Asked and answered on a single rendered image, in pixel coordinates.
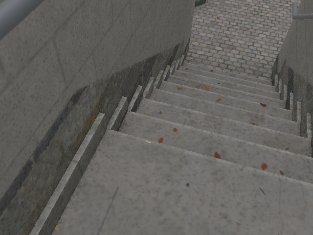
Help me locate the stairs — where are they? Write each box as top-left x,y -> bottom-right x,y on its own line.
118,62 -> 313,184

